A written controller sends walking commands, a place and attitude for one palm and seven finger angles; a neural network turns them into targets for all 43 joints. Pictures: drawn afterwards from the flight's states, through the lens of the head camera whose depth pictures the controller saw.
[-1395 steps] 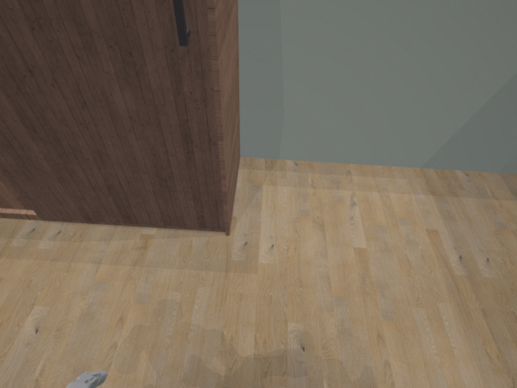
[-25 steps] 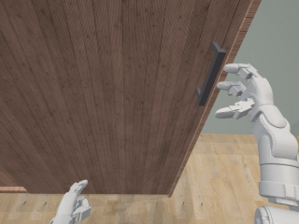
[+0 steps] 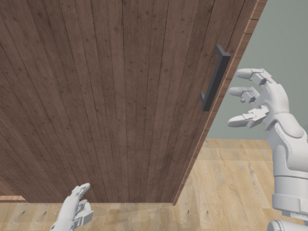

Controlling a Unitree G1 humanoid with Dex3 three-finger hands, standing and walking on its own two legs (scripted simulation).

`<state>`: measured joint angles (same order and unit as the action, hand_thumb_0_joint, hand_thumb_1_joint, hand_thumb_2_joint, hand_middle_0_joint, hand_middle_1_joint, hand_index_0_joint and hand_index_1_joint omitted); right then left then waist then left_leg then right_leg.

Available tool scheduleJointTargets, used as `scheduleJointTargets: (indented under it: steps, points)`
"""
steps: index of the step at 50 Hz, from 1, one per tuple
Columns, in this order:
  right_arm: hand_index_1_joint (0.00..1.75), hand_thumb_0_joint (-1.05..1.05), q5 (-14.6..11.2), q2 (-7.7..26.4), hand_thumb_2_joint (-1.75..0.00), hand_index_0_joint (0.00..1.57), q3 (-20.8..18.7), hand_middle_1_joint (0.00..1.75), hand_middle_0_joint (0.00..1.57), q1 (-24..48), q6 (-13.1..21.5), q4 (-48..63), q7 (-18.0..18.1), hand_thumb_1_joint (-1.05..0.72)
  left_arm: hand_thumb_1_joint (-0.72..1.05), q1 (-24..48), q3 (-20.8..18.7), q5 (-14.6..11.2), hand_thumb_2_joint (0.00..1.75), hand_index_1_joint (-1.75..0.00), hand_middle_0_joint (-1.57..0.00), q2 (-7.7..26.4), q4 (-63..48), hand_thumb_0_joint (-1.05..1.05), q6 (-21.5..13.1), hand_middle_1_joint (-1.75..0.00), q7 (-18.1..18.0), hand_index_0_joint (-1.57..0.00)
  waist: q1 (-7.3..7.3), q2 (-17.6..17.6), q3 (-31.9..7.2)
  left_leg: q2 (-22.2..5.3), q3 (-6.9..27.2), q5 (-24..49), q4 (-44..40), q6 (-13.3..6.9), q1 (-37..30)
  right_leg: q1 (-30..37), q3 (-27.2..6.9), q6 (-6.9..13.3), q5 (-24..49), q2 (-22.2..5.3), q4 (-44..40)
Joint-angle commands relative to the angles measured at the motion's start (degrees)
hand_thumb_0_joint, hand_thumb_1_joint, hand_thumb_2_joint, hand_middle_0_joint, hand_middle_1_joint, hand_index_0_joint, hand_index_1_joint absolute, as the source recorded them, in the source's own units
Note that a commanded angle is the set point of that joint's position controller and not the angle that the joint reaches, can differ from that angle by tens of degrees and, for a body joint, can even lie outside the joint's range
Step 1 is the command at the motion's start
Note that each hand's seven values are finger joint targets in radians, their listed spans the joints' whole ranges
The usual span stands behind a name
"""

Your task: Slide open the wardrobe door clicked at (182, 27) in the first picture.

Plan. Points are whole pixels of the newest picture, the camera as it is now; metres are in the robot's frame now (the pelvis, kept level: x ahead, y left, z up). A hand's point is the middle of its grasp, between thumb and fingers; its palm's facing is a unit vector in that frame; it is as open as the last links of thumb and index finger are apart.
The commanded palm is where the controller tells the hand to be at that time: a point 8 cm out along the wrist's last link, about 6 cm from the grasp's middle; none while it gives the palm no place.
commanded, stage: move the hooked fingers beside the handle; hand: right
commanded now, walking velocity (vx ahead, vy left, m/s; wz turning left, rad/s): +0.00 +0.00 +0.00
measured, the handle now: (211, 80) +0.44 -0.11 +0.22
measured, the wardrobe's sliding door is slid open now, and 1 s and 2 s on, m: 0.00 0.00 0.00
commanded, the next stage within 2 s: feel for the door with the fingertips in 0.80 s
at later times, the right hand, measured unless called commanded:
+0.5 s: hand (245, 103) +0.36 -0.18 +0.21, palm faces -0.03 +1.00 -0.04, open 14.0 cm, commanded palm +0.33 -0.23 +0.22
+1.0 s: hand (245, 101) +0.35 -0.17 +0.22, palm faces -0.02 +1.00 -0.05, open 14.0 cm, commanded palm +0.33 -0.21 +0.22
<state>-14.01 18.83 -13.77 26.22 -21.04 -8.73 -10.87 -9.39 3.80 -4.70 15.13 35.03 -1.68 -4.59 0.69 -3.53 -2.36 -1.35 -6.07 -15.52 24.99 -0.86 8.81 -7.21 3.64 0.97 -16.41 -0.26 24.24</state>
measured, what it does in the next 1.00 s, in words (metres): stands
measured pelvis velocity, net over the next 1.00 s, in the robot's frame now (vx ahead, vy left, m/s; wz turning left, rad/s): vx -0.01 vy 0.00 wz -0.01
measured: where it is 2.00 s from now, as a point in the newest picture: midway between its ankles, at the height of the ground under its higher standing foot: outside the picture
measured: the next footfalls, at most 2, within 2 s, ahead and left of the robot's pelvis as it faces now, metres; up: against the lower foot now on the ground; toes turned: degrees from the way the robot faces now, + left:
none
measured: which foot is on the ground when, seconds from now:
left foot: down 0.00-1.00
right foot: down 0.00-1.00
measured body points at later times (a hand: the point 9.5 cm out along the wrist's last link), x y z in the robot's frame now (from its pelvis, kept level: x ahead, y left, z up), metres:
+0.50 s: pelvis +0.00 +0.00 +0.00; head -0.02 +0.02 +0.45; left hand +0.18 +0.23 -0.09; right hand +0.35 -0.23 +0.22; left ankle -0.02 +0.10 -0.74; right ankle -0.04 -0.11 -0.74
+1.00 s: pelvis -0.01 +0.00 +0.00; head -0.03 +0.03 +0.45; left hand +0.17 +0.23 -0.09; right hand +0.35 -0.23 +0.23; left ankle -0.02 +0.10 -0.74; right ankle -0.04 -0.11 -0.74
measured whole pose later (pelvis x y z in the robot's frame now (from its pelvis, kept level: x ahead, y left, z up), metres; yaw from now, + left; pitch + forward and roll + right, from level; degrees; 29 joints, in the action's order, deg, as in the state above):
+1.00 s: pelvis -0.01 +0.00 +0.00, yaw +0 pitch -1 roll +0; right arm -14.0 19.1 -13.6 27.1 -20.2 -9.4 -11.2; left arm -10.1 3.9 -4.9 15.3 35.5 -2.8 -4.7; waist 0.8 -3.5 -1.9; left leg -1.4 -6.3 -14.9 25.2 -1.1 9.0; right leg -7.6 3.3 0.9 -15.7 -0.2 24.5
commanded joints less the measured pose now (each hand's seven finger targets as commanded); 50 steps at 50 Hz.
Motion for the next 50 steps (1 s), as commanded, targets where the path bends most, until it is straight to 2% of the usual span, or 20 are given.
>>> scheduleJointTargets:
  steps: [1,4,5,11,13,16,20,21,25,27,28,30,34,35,38,40,42,45,48,50]
  points:
    - [1.2,0.0,-0.63,13.07,-0.3,0.3,-4.73,1.2,0.3,22.89,3.68,12.32,-0.44,0.5,0.9,7.55,-2.22,-0.33,0.9,-0.3,-0.2,6.23,-9.17,0.0,-2.58,-0.3,-0.34,-0.2,-0.05,2.9,-14.17,-0.33,3.01,23.89,-1.16,-0.65,-4.0,4.74,-4.03,1.36,22.01,-0.44,-0.48]
    - [1.2,0.0,-0.96,12.45,-0.3,0.3,-4.24,1.2,0.3,24.19,3.75,11.24,-0.89,0.5,0.9,7.49,-2.11,-0.31,0.9,-0.3,-0.2,6.18,-8.97,0.0,-2.88,-0.3,-0.64,-0.2,-0.47,3.29,-13.53,-0.2,2.84,22.35,-1.3,-0.62,-2.96,4.78,-4.31,1.34,20.58,-0.29,-0.38]
    - [1.2,0.0,-0.86,14.3,-0.3,0.3,-5.31,1.2,0.3,24.09,4.08,11.19,-0.92,0.5,0.9,7.2,-2.31,-0.29,0.9,-0.3,-0.2,6.47,-8.6,0.0,-2.89,-0.3,-0.63,-0.2,-0.36,3.46,-13.65,-0.25,3.04,22.32,-1.53,-0.67,-3.19,5.02,-4.3,1.4,20.81,-0.48,-0.23]
    - [1.2,0.0,-0.98,11.62,-0.3,0.3,-2.62,1.2,0.3,27.09,5.39,13.29,-1.64,0.5,0.9,7.3,-2.15,-0.31,0.9,-0.3,-0.2,6.05,-8.69,0.0,-3.82,-0.3,-0.69,-0.2,-0.9,0.66,-15.02,-0.28,2.85,21.95,-1.4,-0.89,-2.58,6.79,-4.76,1.26,21.56,-0.42,-0.22]
    - [1.2,0.0,-1.27,12.59,-0.3,0.3,-4.2,1.2,0.3,24.93,5.1,12.16,-1.47,0.5,0.9,7.03,-2.19,-0.27,0.9,-0.3,-0.2,6.17,-8.47,0.0,-3.95,-0.3,-0.69,-0.2,-0.34,2.67,-15.2,-0.15,2.45,22.22,-1.1,-0.87,-3.21,6.11,-5.07,1.04,21.79,-0.47,-0.31]
    - [1.2,0.0,-1.11,10.99,-0.3,0.3,-2.99,1.2,0.3,24.41,4.47,13.01,-1.31,0.5,0.9,7.29,-2.23,-0.23,0.9,-0.3,-0.2,6.15,-8.71,0.0,-3.96,-0.3,-0.39,-0.2,-0.13,1.74,-14.83,-0.3,2.48,23.11,-0.85,-0.9,-3.14,5.99,-4.92,0.99,22.88,-0.48,-0.35]
    - [1.2,0.0,-0.8,14.63,-0.3,0.3,-6.7,1.2,0.3,19.41,3.2,10.74,-0.32,0.5,0.9,7.28,-2.42,-0.17,0.9,-0.3,-0.2,6.6,-8.52,0.0,-3.11,-0.3,-0.21,-0.2,0.88,5.23,-13.57,-0.26,2.56,21.63,-1.16,-0.67,-3.79,3.68,-4.51,1.05,21.02,-0.61,-0.62]
    - [1.2,0.0,-0.81,12.57,-0.3,0.3,-4.74,1.2,0.3,22.15,3.37,12.54,-0.39,0.5,0.9,7.71,-2.22,-0.23,0.9,-0.3,-0.2,6.27,-9.03,0.0,-3.15,-0.3,-0.2,-0.2,0.27,3.62,-13.51,-0.35,2.67,21.34,-1.18,-0.69,-3.24,3.98,-4.46,1.12,20.75,-0.48,-0.87]
    - [1.2,0.0,-0.61,14.71,-0.3,0.3,-6.12,1.2,0.3,22.15,4.28,14.44,-0.01,0.5,0.9,7.73,-2.21,-0.07,0.9,-0.3,-0.2,6.31,-9.15,0.0,-3.33,-0.3,-0.3,-0.2,0.57,2.4,-14.41,-0.28,2.82,20.8,-1.09,-0.85,-3.69,4.8,-4.7,1.01,21.13,-0.66,-0.66]
    - [1.2,0.0,-0.85,12.71,-0.3,0.3,-4.46,1.2,0.3,24.32,4.76,16.16,-0.26,0.5,0.9,8.03,-2.01,-0.2,0.9,-0.3,-0.2,5.82,-9.36,0.0,-3.66,-0.3,-0.43,-0.2,-0.07,0.73,-14.66,-0.27,2.84,21.17,-1.19,-0.84,-3.35,5.77,-4.57,1.0,21.39,-0.58,-0.72]
    - [1.2,0.0,-1.05,11.67,-0.3,0.3,-3.74,1.2,0.3,24.99,4.82,16.29,-0.42,0.5,0.9,7.81,-2.0,-0.14,0.9,-0.3,-0.2,5.75,-9.17,0.0,-3.93,-0.3,-0.43,-0.2,-0.3,1.38,-14.91,-0.14,2.63,21.06,-1.19,-0.82,-3.15,6.18,-4.77,0.95,21.24,-0.51,-0.75]
    - [1.2,0.0,-1.0,13.19,-0.3,0.3,-5.2,1.2,0.3,21.2,4.3,13.46,-0.59,0.5,0.9,7.63,-2.18,-0.22,0.9,-0.3,-0.2,6.26,-8.62,0.0,-3.79,-0.3,-0.48,-0.2,0.24,3.39,-13.72,-0.05,2.67,20.23,-1.59,-0.73,-3.05,5.31,-4.6,1.07,20.36,-0.81,-0.8]
    - [1.2,0.0,-1.11,10.35,-0.3,0.3,-2.41,1.2,0.3,23.96,3.39,13.53,-0.84,0.5,0.9,7.82,-2.06,-0.44,0.9,-0.3,-0.2,6.03,-8.48,0.0,-4.03,-0.3,-0.59,-0.2,-0.5,1.42,-12.5,-0.14,2.61,18.34,-1.81,-0.75,-1.29,5.15,-4.84,0.91,18.44,-0.52,-1.04]
    - [1.2,0.0,-1.0,10.03,-0.3,0.3,-1.9,1.2,0.3,23.03,3.27,12.88,-0.71,0.5,0.9,7.83,-2.16,-0.41,0.9,-0.3,-0.2,6.19,-8.33,0.0,-3.96,-0.3,-0.55,-0.2,-0.42,3.03,-12.44,-0.14,2.61,18.06,-1.87,-0.72,-1.4,4.99,-4.84,1.02,18.34,-0.71,-0.91]
    - [1.2,0.0,-1.15,11.61,-0.3,0.3,-3.5,1.2,0.3,24.43,2.82,10.79,-0.36,0.5,0.9,7.69,-2.01,-0.36,0.9,-0.3,-0.2,6.26,-8.03,0.0,-3.8,-0.3,-0.65,-0.2,-0.4,3.98,-11.89,-0.18,2.75,17.03,-2.04,-0.6,-1.31,3.71,-5.0,1.15,16.75,-0.35,-1.13]
    - [1.2,0.0,-0.64,16.01,-0.3,0.3,-6.96,1.2,0.3,23.26,3.3,10.57,0.23,0.5,0.9,7.48,-2.23,-0.14,0.9,-0.3,-0.2,6.65,-7.91,0.0,-3.52,-0.3,-0.55,-0.2,0.53,4.35,-13.06,-0.29,3.14,17.18,-2.07,-0.64,-2.83,3.34,-4.78,1.26,17.16,-0.42,-1.02]
    - [1.2,0.0,-0.63,13.05,-0.3,0.3,-4.22,1.2,0.3,26.94,4.14,12.15,0.17,0.5,0.9,7.99,-1.96,-0.27,0.9,-0.3,-0.2,5.95,-8.4,0.0,-3.72,-0.3,-0.57,-0.2,-0.46,1.87,-13.32,-0.42,3.16,17.87,-1.96,-0.68,-2.44,4.26,-4.57,1.26,17.62,-0.25,-1.07]
    - [1.2,0.0,-0.75,14.33,-0.3,0.3,-5.49,1.2,0.3,24.22,4.98,11.28,-0.17,0.5,0.9,7.6,-2.08,-0.18,0.9,-0.3,-0.2,6.24,-8.51,0.0,-3.74,-0.3,-0.48,-0.2,0.31,3.8,-14.55,-0.29,3.11,19.03,-1.73,-0.7,-3.72,4.48,-4.71,1.29,18.76,-0.45,-0.94]
    - [1.2,0.0,-0.9,9.48,-0.3,0.3,-1.44,1.2,0.3,26.56,5.26,13.43,-0.68,0.5,0.9,7.93,-1.98,-0.39,0.9,-0.3,-0.2,5.71,-8.69,0.0,-4.26,-0.3,-0.34,-0.2,-0.47,0.36,-14.2,-0.29,2.83,19.96,-1.43,-0.9,-2.53,5.9,-4.79,1.06,19.8,-0.42,-0.8]
    - [1.2,0.0,-1.03,8.73,-0.3,0.3,-1.12,1.2,0.3,24.03,4.47,12.2,-0.32,0.5,0.9,7.83,-2.12,-0.3,0.9,-0.3,-0.2,5.94,-8.45,0.0,-4.27,-0.3,-0.17,-0.2,-0.18,2.98,-13.81,-0.22,2.71,19.43,-1.59,-0.79,-2.47,5.39,-4.96,1.08,19.2,-0.56,-0.7]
